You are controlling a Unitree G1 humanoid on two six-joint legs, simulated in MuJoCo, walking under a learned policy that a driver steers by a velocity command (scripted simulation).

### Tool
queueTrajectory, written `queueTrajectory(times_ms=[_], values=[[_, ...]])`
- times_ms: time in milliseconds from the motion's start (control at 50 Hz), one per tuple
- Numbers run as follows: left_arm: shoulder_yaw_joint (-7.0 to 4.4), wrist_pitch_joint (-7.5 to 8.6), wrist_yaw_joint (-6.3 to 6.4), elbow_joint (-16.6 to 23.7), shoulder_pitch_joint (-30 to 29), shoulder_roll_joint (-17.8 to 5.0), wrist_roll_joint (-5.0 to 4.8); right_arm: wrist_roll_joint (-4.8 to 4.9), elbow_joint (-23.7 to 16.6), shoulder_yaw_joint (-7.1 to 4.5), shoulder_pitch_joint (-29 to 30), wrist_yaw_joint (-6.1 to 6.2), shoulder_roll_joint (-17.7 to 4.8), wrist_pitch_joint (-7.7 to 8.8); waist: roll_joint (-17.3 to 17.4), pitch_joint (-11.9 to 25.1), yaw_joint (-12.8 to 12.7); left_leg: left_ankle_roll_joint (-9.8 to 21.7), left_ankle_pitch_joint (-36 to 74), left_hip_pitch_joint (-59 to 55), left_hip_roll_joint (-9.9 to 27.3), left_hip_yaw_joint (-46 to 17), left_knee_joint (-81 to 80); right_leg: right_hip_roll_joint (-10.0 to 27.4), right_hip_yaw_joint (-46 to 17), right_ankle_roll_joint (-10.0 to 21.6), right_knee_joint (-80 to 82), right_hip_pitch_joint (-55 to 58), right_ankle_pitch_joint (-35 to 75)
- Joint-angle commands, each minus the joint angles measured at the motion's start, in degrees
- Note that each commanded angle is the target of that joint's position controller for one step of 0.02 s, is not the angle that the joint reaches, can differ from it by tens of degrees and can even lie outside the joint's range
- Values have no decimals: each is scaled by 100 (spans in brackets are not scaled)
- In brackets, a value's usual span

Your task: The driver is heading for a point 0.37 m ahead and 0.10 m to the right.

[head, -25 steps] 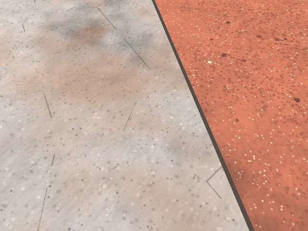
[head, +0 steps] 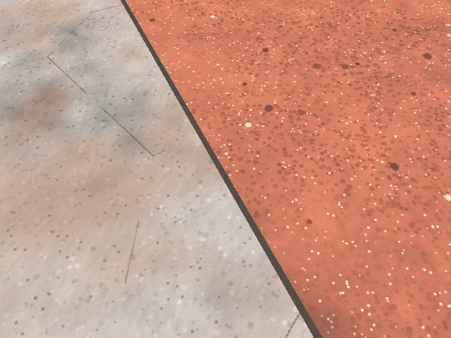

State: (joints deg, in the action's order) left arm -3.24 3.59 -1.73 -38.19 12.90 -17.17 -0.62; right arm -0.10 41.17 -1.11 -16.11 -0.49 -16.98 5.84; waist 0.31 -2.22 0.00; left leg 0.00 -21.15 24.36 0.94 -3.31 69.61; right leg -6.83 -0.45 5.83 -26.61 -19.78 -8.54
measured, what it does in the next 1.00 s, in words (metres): walks ahead, turning right: left foot, then right foot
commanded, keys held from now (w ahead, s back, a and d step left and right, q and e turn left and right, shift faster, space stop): w+e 0.30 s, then no key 0.70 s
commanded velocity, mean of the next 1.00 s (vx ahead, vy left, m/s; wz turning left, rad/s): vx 0.26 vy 0.00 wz -0.29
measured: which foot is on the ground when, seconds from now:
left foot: up 0.00-0.28, down 0.30-1.00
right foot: down 0.00-0.30, up 0.32-0.68, down 0.70-1.00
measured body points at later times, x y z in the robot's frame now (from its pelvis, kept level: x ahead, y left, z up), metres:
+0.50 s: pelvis +0.27 +0.07 +0.01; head +0.31 +0.08 +0.46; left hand +0.48 +0.30 -0.10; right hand +0.31 -0.22 -0.09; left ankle +0.33 +0.17 -0.73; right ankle +0.23 -0.07 -0.66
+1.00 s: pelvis +0.36 +0.03 +0.00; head +0.37 +0.02 +0.45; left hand +0.60 +0.20 -0.09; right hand +0.38 -0.26 -0.13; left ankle +0.33 +0.17 -0.73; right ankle +0.36 -0.09 -0.73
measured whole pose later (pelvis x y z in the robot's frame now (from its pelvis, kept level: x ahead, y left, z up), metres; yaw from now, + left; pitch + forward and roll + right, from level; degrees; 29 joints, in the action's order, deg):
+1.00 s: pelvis +0.36 +0.03 +0.00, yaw -17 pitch +0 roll +1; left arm -1.9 -0.5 -0.2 -40.2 6.1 -12.9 0.5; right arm -0.6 49.0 -0.9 -11.3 0.6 -15.1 -0.3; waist 0.1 -1.2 1.2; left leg -1.1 -21.0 6.7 1.2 2.3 28.1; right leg -1.3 -1.6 1.3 -31.6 -17.3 -14.0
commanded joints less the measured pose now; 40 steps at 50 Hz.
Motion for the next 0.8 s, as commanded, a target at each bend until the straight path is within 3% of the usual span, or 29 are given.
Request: queueTrajectory(times_ms=[20, 60, 120, 180, 240, 260, 280, 300, 320, 340, 360, 380, 400, 440, 500, 540, 580, 640, 680, 700, 720, 740, 760, 800], values=[[-182, 43, 92, 419, -55, -656, 38, -87, -553, -205, 20, 15, -704, 72, -141, 293, 163, -226, 224, 1160, 447, -154, -535, 1558, -2064, 1286, 1422, 843, 1067], [-219, 57, 141, 359, -74, -793, 12, -117, -598, -137, 118, 58, -542, -10, -236, 183, 193, -438, 540, 884, 421, 48, -1293, 1359, -1583, 1227, 1474, 176, 1437], [-284, 3, 216, 221, 148, -950, -53, -112, -757, -34, 877, 50, -308, 5, -370, 166, -138, -530, 2015, 282, 159, 177, -2830, 946, -1155, 849, 1318, -263, 876], [-307, -72, 242, 65, 547, -992, -111, 34, -856, -102, 1279, 5, -469, 55, -512, 313, -346, -519, 2578, -31, -53, -1, -3640, 1084, -1561, 636, 1034, 118, 151], [-302, -112, 254, 53, 555, -912, -100, 88, -835, -258, 1091, -14, -737, 106, -693, 384, -150, -288, 2055, -296, 7, -204, -3940, 1351, -2150, 408, 436, 624, -318], [-286, -127, 249, 73, 509, -835, -79, 87, -764, -318, 811, -9, -783, 124, -722, 430, 27, -152, 1829, -662, -3, -140, -4053, 1303, -2211, 301, 155, 620, -346], [-218, -119, 233, 91, 543, -619, -48, 49, -684, -398, 348, 20, -891, 143, -676, 639, 273, 30, 1645, -1361, 127, -155, -4154, 1080, -2070, 118, -418, 467, -312], [-66, -100, 196, 176, 670, -173, 33, -47, -650, -488, -399, 65, -1195, 156, 55, 1341, 550, 385, 1008, -2595, 1100, -1111, -4258, 675, -1571, -113, -2039, -44, -1061], [33, -36, 190, 382, 1413, 96, -112, -174, -472, -613, -708, 32, -1729, 63, 2115, 1878, 139, 1329, 49, -3929, 2311, -3905, -5008, 11, -817, -463, -3945, -1801, -2697], [-74, -48, 231, 214, 1386, -493, -158, -90, -548, -522, -580, -12, -1235, 51, 1527, 1570, 256, 1372, -333, -3730, 2312, -4409, -5224, 357, -1040, -598, -4733, -2374, -2481], [-159, -90, 253, 230, 872, -771, -119, -85, -604, -426, -308, -1, -896, 32, 903, 1011, 362, 1205, 644, -3189, 2079, -3360, -5120, 492, -1014, -668, -4962, -2401, -2024], [-168, -134, 293, 264, 557, -768, -30, -129, -621, -358, -24, -17, -709, 8, 442, 778, 301, 1123, 2131, -2626, 1820, -2441, -4969, 624, -854, -741, -4889, -2126, -1754], [-180, -157, 308, 334, 352, -725, 39, -130, -562, -313, 157, -35, -575, -13, 400, 577, 217, 1143, 3430, -2188, 1630, -1828, -4878, 719, -824, -779, -4651, -1980, -1692], [-140, -232, 285, 310, 388, -474, 10, -127, -400, -255, 280, -49, -419, 6, 632, 514, 14, 1071, 4515, -1715, 1275, -987, -4974, 854, -655, -802, -3955, -1465, -1651], [-22, -307, 289, 294, 285, -139, 50, -76, -176, -291, 407, -6, -568, -32, 700, 693, -85, 1254, 5230, -1616, 1237, -530, -5103, 826, -437, -910, -2729, -1013, -1226], [28, -325, 260, 268, 152, -72, 68, -20, -93, -329, 537, 35, -718, -115, 701, 864, -80, 1238, 5216, -1477, 1175, -235, -5154, 837, -277, -910, -1924, -454, -599], [19, -338, 227, 277, -88, -143, 57, 35, 23, -341, 457, 55, -787, -182, 713, 888, 35, 1197, 4890, -1493, 1156, -132, -5158, 782, -176, -881, -1401, -140, -157], [-20, -349, 199, 354, -367, -233, 68, 85, 168, -331, 405, 49, -802, -251, 633, 758, 85, 1140, 4184, -1573, 1203, -227, -5005, 737, -130, -708, -695, 145, 54], [-57, -327, 200, 331, -321, -261, 114, 150, 247, -278, 454, 44, -680, -273, 514, 685, -56, 871, 3296, -1397, 1017, -228, -4729, 687, -79, -459, 269, 795, 769], [-100, -323, 243, 371, -326, -463, 161, 77, 315, -213, 264, 33, -513, -245, 247, 757, -21, 568, 2685, -1172, 788, -131, -4515, 1043, -476, -296, 475, 1334, 1838], [-156, -355, 305, 465, -308, -811, 219, -134, 311, -144, -68, 3, -346, -192, -416, 1098, 223, 244, 1366, -738, 375, 164, -4090, 1769, -1133, 32, 57, 2079, 3466], [-63, -417, 320, 421, -459, -491, 222, -144, 404, -60, -411, 12, -85, -216, -980, 1321, 382, -24, 158, -635, 190, 341, -4078, 2089, -1441, 550, -1, 2097, 3155], [-1, -434, 267, 438, -647, -203, 151, -137, 386, -59, -128, 35, -225, -292, -843, 1132, 249, -136, 251, -820, 222, 289, -4260, 1876, -1421, 537, 69, 1714, 2232], [-7, -426, 184, 446, -868, -213, 126, -105, 402, -127, 175, 68, -481, -425, -550, 658, 168, -126, 716, -857, 164, 372, -4419, 1339, -995, 118, -31, 1261, 1514]])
